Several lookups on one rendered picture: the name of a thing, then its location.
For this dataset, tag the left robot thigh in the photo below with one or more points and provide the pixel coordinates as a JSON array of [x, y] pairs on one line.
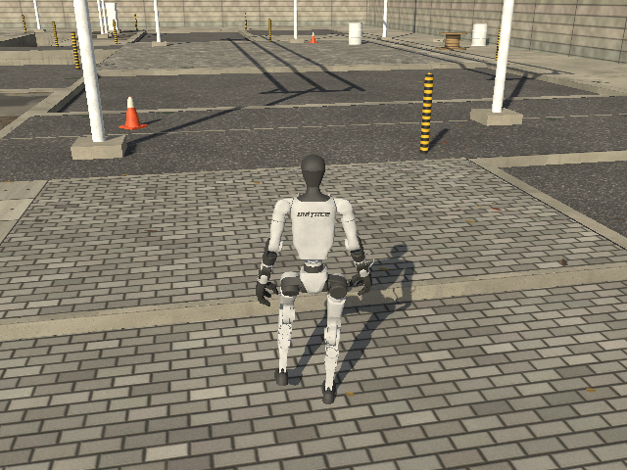
[[290, 285]]

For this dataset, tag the robot left upper arm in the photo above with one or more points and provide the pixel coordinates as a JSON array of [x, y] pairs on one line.
[[281, 208]]

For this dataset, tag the robot right forearm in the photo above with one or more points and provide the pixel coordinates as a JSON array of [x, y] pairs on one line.
[[360, 260]]

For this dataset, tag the robot left forearm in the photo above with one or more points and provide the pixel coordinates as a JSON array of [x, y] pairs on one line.
[[267, 264]]

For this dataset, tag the robot right shin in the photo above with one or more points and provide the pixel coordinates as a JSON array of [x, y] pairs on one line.
[[331, 360]]

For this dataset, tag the left robot hand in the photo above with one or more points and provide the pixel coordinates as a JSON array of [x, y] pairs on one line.
[[261, 292]]

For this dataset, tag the robot right upper arm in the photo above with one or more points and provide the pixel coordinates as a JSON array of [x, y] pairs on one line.
[[343, 206]]

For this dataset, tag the right robot hand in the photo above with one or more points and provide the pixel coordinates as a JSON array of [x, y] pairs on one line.
[[367, 281]]

